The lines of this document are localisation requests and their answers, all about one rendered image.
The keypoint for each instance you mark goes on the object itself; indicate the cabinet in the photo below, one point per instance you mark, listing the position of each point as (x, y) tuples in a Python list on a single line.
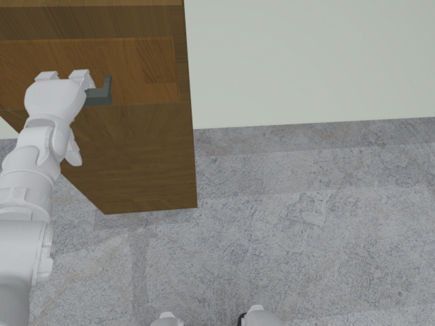
[(135, 157)]

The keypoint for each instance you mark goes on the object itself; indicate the robot left forearm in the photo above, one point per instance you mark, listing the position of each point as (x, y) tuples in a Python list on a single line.
[(31, 169)]

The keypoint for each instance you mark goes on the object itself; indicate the robot left shin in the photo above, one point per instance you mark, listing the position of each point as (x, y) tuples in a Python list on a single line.
[(167, 314)]

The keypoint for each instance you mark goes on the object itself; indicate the handle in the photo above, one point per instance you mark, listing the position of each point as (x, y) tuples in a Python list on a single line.
[(99, 96)]

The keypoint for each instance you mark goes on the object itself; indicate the drawer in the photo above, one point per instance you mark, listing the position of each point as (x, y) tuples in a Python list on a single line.
[(143, 69)]

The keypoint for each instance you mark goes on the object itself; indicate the left robot hand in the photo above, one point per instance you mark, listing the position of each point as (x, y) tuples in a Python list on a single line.
[(63, 98)]

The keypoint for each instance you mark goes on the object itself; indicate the robot right thigh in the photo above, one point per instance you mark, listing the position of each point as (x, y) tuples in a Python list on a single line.
[(260, 318)]

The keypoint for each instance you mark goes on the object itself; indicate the left robot upper arm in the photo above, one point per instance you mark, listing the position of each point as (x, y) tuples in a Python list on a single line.
[(26, 257)]

